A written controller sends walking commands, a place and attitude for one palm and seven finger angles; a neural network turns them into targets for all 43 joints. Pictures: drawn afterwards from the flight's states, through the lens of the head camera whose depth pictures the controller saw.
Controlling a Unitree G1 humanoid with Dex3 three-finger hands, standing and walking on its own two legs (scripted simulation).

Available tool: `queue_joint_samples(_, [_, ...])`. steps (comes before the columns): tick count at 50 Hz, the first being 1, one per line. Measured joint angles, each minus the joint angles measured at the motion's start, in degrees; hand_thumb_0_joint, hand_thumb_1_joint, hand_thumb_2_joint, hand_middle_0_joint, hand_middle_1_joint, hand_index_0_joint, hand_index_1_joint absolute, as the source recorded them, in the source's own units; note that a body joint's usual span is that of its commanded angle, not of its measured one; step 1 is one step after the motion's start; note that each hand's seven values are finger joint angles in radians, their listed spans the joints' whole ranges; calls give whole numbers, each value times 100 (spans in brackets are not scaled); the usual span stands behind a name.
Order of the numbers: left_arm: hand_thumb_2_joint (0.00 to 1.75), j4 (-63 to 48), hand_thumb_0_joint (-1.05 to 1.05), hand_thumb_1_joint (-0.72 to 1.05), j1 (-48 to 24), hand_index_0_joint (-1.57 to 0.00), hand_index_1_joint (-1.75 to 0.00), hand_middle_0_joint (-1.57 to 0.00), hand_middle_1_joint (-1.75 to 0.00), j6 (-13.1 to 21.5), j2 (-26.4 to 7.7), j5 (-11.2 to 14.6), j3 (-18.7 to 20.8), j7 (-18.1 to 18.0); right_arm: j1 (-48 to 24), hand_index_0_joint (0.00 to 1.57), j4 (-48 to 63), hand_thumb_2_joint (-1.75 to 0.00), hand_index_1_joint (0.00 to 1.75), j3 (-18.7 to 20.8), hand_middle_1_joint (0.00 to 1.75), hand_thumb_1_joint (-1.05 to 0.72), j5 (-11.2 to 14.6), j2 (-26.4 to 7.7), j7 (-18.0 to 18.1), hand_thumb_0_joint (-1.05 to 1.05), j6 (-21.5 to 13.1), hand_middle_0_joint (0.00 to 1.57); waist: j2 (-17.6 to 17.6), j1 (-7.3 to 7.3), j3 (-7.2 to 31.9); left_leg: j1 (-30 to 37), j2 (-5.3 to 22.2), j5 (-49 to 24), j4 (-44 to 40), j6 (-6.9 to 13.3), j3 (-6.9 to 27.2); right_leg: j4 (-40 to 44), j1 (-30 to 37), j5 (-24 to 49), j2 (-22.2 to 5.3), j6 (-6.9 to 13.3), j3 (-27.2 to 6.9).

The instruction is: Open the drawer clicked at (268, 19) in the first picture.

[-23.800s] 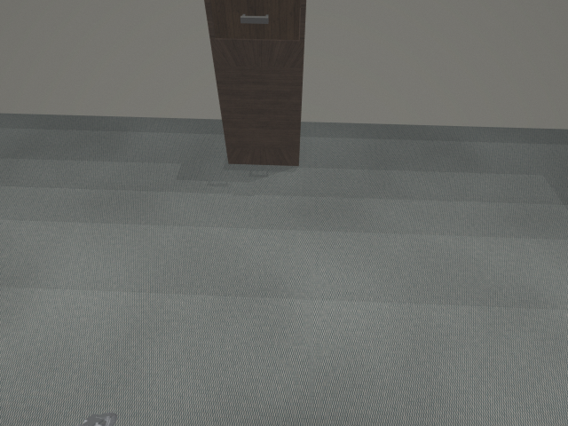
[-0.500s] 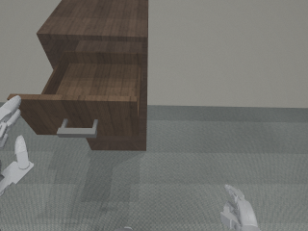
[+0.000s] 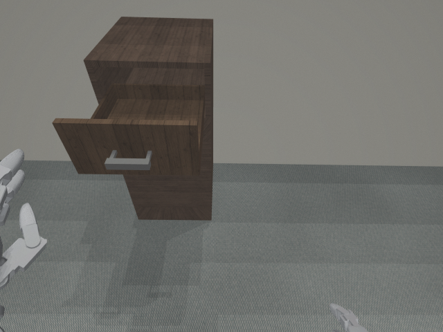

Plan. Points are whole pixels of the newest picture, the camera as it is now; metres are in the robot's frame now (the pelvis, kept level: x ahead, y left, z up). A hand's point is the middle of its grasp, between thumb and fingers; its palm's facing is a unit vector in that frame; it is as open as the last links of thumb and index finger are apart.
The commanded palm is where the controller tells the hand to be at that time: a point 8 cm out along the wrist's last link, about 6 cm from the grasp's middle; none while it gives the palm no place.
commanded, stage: stop stepping back and stand still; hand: left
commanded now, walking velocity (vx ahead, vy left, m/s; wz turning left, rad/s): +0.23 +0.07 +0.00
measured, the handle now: (130, 158) +0.52 +0.27 +0.00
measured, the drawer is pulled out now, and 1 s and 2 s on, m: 0.30 0.30 0.30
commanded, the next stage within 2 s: let the arm hang, fingers relaxed in 0.36 s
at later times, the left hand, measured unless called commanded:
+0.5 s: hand (27, 269) +0.16 +0.27 +0.14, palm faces +0.39 -0.81 -0.44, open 7.4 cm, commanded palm none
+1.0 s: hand out of the picture -0.10 +0.21 -0.17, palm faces +0.11 -0.96 -0.24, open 7.2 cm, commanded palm none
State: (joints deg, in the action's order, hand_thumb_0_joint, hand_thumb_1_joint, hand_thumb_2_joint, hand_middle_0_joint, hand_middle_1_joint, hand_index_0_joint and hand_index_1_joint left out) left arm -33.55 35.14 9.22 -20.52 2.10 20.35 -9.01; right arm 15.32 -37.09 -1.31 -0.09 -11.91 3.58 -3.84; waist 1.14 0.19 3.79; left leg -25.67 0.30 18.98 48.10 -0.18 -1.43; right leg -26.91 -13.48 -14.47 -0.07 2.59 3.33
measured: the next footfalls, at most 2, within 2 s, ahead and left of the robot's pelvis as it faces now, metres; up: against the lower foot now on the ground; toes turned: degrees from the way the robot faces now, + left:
left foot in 0.10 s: +0.05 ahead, +0.13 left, +0.00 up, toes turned +5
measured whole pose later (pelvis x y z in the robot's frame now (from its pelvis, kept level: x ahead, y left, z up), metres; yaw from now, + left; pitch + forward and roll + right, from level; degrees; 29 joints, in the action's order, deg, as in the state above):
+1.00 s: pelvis -0.04 +0.02 +0.00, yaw +5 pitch -2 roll -1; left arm 64.6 18.8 -1.4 -12.3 -0.6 1.2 -1.1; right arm 17.3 -62.6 0.2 -0.6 -10.7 1.3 1.7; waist -0.8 0.4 -5.5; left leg -14.5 0.1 8.8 25.2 0.6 0.5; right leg -23.9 -10.3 -11.7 1.1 0.1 -0.8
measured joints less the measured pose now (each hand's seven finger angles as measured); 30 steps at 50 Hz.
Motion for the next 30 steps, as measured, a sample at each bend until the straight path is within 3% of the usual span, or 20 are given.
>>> queue_joint_samples(5, [90,148,1,89,-124,-21,-30,-22,-30,103,91,-79,-105,-47,306,20,-1,-90,30,155,30,-90,-28,-279,136,2,-138,20,-71,-155,130,1096,229,226,-1761,210,-108,-187,-211,-18,-28,-42,184])
queue_joint_samples(6, [90,135,1,89,-138,-21,-30,-22,-30,124,70,-70,-80,-58,282,20,13,-90,30,198,30,-90,-26,-305,154,2,-165,20,-73,-192,49,1140,228,-194,-1944,150,-99,-335,-276,-67,-51,-67,205])
queue_joint_samples(10, [90,121,2,89,52,-21,-30,-21,-30,152,-126,-75,140,-87,211,20,96,-90,30,217,30,-91,5,-199,148,2,-260,20,33,-258,-127,1117,178,-313,-1716,-45,-192,-763,-392,-482,-91,-163,38])
queue_joint_samples(13, [90,138,2,89,73,-21,-30,-21,-30,183,-226,-99,224,-93,213,20,120,-90,30,155,30,-91,16,-86,121,2,-361,20,-47,-274,-187,1078,229,-195,-1534,-80,-122,-658,-306,-104,-38,-103,97])
queue_joint_samples(18, [90,167,2,89,-48,-21,-30,-21,-30,305,-10,-107,78,-60,83,20,-21,-90,30,124,30,-91,29,-12,-36,2,-273,20,-161,-137,-228,669,146,428,-512,85,14,-523,-231,-127,30,5,137])
queue_joint_samples(20, [90,144,2,89,-75,-21,-30,-22,-30,325,69,-116,22,-50,29,20,-37,-90,30,90,30,-91,13,4,-65,2,-222,20,-111,-110,-279,696,112,346,-684,120,-51,-415,-140,-66,-11,-31,134])
queue_joint_samples(22, [90,63,2,89,-29,-21,-30,-22,-30,334,101,-102,8,-59,2,20,47,-90,30,51,30,-90,-5,-21,-59,2,-211,20,-146,-117,-318,928,150,-38,-1457,151,-44,-426,-103,-80,7,-85,170])
queue_joint_samples(24, [90,323,1,89,-177,-21,-30,-21,-30,416,55,-189,-90,29,-84,20,-27,-90,30,108,30,-90,-29,-47,-138,2,-322,20,-176,-87,-333,851,130,-439,-1501,113,-20,-650,-221,-153,-35,-161,183])
queue_joint_samples(26, [90,1558,1,89,-803,-21,-30,-21,-30,75,60,-333,-511,353,-238,20,-301,-90,30,180,30,-90,-65,-177,-318,1,-243,20,-272,-26,-217,612,14,-407,-1303,137,6,-1288,-568,-680,-97,-228,-28])
queue_joint_samples(28, [90,3144,0,90,-1444,-20,-30,-21,-30,-492,226,-366,-910,560,-405,20,-523,-90,30,165,30,-90,-147,-254,-360,1,-36,20,-363,-74,-151,474,-107,-411,-1250,188,66,-1942,-839,-1184,-85,-260,-294])
queue_joint_samples(30, [90,4664,0,90,-1894,-20,-30,-20,-30,-924,401,-366,-1220,675,-514,20,-650,-90,30,92,30,-90,-191,-234,-369,1,126,20,-329,-123,-200,455,-192,-456,-1251,206,76,-1952,-829,-1207,-75,-269,-456])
